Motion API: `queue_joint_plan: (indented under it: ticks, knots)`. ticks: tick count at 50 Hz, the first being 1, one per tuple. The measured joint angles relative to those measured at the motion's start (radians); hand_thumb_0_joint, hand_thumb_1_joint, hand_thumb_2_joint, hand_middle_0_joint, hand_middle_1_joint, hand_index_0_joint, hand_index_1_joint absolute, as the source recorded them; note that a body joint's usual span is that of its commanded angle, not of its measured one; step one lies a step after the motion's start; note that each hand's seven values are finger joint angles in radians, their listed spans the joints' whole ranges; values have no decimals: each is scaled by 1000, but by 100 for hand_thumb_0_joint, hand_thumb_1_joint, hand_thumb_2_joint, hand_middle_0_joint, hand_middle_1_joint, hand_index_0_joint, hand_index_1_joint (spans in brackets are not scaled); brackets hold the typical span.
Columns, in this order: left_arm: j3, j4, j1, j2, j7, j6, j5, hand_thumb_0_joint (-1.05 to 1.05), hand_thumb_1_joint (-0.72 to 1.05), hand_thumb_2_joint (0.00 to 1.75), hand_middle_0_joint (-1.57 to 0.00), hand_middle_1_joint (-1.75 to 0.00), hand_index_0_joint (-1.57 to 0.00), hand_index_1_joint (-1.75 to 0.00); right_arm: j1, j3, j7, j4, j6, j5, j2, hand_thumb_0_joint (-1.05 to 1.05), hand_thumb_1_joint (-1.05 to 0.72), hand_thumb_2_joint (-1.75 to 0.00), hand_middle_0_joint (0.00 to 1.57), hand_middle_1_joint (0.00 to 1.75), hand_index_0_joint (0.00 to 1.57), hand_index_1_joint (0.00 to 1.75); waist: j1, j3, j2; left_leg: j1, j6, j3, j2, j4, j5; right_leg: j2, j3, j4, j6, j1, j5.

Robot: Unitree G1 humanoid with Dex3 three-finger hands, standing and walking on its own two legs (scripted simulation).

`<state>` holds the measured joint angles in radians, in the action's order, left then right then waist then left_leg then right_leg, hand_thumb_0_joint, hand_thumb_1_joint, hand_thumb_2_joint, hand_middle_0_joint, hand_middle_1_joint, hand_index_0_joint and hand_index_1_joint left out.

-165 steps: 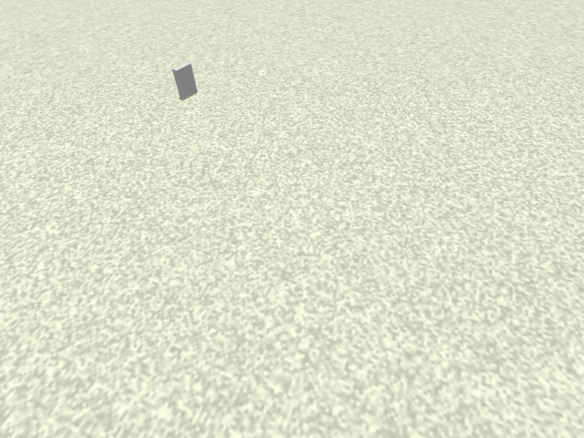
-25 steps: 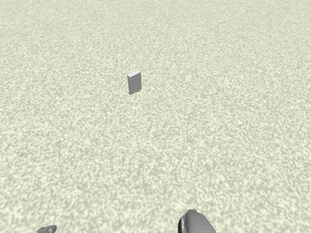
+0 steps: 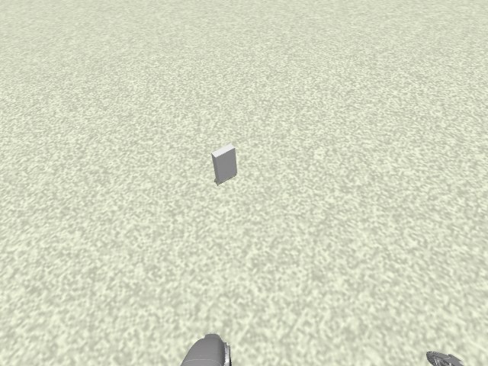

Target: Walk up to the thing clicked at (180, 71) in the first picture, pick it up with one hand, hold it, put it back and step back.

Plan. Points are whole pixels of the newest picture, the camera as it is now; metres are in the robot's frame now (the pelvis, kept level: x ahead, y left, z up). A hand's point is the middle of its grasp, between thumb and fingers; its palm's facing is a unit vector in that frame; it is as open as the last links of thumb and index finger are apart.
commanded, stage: walk up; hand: left
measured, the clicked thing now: (224, 163) +1.15 +0.18 -0.68
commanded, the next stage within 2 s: none
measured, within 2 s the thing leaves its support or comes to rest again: neither
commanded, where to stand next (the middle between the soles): +0.80 -0.01 m, yaw +0 degrees
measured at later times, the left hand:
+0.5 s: hand (126, 283) +0.29 +0.29 -0.14, palm faces -0.07 -0.93 -0.35, open 7.4 cm
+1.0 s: hand (164, 226) +0.42 +0.23 -0.12, palm faces +0.02 -0.91 -0.41, open 7.4 cm
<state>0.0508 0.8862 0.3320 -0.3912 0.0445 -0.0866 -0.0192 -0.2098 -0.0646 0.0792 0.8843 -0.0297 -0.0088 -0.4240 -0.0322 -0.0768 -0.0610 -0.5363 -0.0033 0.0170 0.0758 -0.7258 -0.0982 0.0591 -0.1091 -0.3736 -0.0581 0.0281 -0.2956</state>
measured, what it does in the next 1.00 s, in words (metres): walks ahead: left foot, then right foot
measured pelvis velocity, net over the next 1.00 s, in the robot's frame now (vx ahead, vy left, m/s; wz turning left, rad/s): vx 0.39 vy -0.05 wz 0.02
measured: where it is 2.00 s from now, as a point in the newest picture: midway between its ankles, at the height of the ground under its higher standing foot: (257, 240)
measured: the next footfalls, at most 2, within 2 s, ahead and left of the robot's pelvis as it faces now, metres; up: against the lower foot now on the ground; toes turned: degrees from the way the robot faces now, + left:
left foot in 0.12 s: +0.22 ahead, +0.12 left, +0.00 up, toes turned +4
right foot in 0.62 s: +0.43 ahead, -0.14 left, +0.00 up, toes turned -5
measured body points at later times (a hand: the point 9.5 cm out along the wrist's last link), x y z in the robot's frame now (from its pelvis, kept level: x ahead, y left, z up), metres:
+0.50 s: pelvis +0.21 +0.01 +0.00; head +0.22 +0.02 +0.45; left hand +0.30 +0.33 -0.11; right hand +0.24 -0.31 -0.10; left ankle +0.18 +0.12 -0.74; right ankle +0.35 -0.15 -0.70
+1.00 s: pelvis +0.39 -0.05 +0.01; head +0.39 -0.07 +0.45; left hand +0.42 +0.27 -0.09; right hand +0.45 -0.37 -0.13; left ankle +0.49 +0.12 -0.69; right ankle +0.39 -0.14 -0.74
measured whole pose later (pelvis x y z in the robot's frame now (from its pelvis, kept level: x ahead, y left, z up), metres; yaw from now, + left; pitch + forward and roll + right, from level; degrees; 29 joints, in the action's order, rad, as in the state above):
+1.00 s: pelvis +0.39 -0.05 +0.01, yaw +1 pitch -4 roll -1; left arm 0.05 0.87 0.34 -0.37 0.03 -0.09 -0.02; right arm -0.31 -0.08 0.07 0.92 -0.01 -0.01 -0.44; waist -0.02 -0.07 -0.08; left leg -0.51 -0.01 0.09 0.05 -0.85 -0.17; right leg 0.01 -0.12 -0.39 -0.04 0.10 -0.22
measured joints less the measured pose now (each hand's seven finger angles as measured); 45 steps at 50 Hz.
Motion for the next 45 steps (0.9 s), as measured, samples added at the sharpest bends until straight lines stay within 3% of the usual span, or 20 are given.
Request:
queue_joint_plan:
  ticks: [5, 7, 8, 11, 14, 18, 22, 28, 31, 33, 35, 38, 45]
  knots:
    - [7, 3, 32, -31, -5, 8, 1, 1, 90, 89, -20, -30, -20, -30, 10, 2, 10, 5, -7, -11, 27, 0, -91, -90, 20, 30, 20, 30, -21, 10, 41, 96, 30, -40, -7, 146, -4, 6, -8, -69, 14, -40, -120]
    - [10, 14, 29, -48, -11, 20, 4, 1, 90, 89, -20, -30, -20, -30, 21, 1, 5, 5, -19, -20, 52, 0, -91, -90, 20, 30, 20, 30, -19, 2, 107, 128, 35, -68, -51, 140, -43, -48, -2, -166, 19, -27, -188]
    - [9, 17, 24, -43, -17, 28, 9, 1, 90, 89, -20, -30, -20, -30, 27, 3, 3, -6, -29, -30, 55, 0, -91, -90, 20, 30, 20, 30, -20, -8, 126, 136, 41, -86, -64, 124, -66, -72, 13, -275, 14, 14, -186]
    - [-15, 21, 8, -8, -23, 42, 17, 1, 90, 89, -20, -30, -20, -30, 24, -1, -12, -46, -53, -18, 48, 0, -91, -90, 20, 30, 20, 30, 11, -25, 90, 175, 58, -79, -50, 108, -115, -36, 74, -639, 10, 186, -195]
    - [-28, 12, -8, -13, -12, 39, 19, 1, 90, 89, -20, -30, -20, -30, -9, 11, -30, -51, -56, 7, 58, 0, -91, -90, 20, 30, 20, 30, 31, -21, 98, 267, 50, -85, -56, 194, -109, -50, 133, -737, 14, 322, -114]
    - [-16, -10, -31, -34, 6, 37, 17, 1, 90, 89, -20, -30, -20, -30, -66, 21, -34, -34, -57, 15, 61, 0, -90, -90, 21, 30, 20, 30, 41, -10, 119, 367, 49, -91, -72, 278, -117, -108, 171, -659, 40, 441, -2]
    - [0, -3, -47, -45, 17, 47, 9, 1, 90, 89, -20, -30, -20, -30, -114, 17, -31, -18, -61, 9, 52, 0, -90, -90, 21, 30, 20, 30, 46, 0, 124, 453, 40, -108, -82, 331, -142, -155, 156, -514, 63, 495, 88]
    - [10, 13, -92, -33, 31, 48, 6, 1, 90, 89, -20, -30, -20, -30, -159, 6, -28, -7, -50, 6, 20, 0, -90, -90, 21, 30, 20, 30, 64, -2, 95, 517, 9, -116, -84, 314, -227, -169, 111, -247, 49, 447, 188]
    - [12, 15, -103, -24, 30, 34, 5, 1, 90, 89, -20, -30, -20, -30, -173, 2, -30, -4, -38, 4, 5, 0, -90, -90, 21, 30, 20, 30, 66, 9, 70, 518, -14, -114, -67, 232, -315, -142, 89, -184, 40, 375, 191]
    - [13, 14, -123, 0, 21, 18, 0, 1, 90, 89, -20, -30, -20, -30, -160, -3, -38, 5, -27, 4, -7, 0, -90, -90, 21, 30, 20, 30, 68, -10, 6, 471, 20, -84, -11, 71, -362, -101, 50, -233, 34, 362, 145]
    - [6, -3, -131, 10, 13, 1, 3, 1, 90, 89, -20, -30, -20, -30, -146, 6, -41, 12, -17, 5, 1, 1, -91, -90, 20, 30, 20, 30, 55, -23, 8, 372, 37, -37, -38, -165, -375, -106, 43, -265, 25, 347, 100]
    - [-8, -17, -111, 32, 3, -3, 13, 0, 90, 89, -20, -30, -20, -30, -116, 16, -38, 22, -10, 13, -3, 1, -91, -90, 20, 30, 20, 30, 27, -25, 10, 233, 46, -4, -76, -362, -318, -111, 53, -204, 19, 283, 100]
    - [-18, -7, -30, 38, -5, -1, 8, 0, 90, 89, -21, -30, -20, -30, -92, -4, -18, 11, -2, 9, -21, 0, -91, -90, 20, 30, 20, 30, 16, -3, -19, 51, 18, 77, -40, -282, -115, -72, 24, -51, 10, 143, 108]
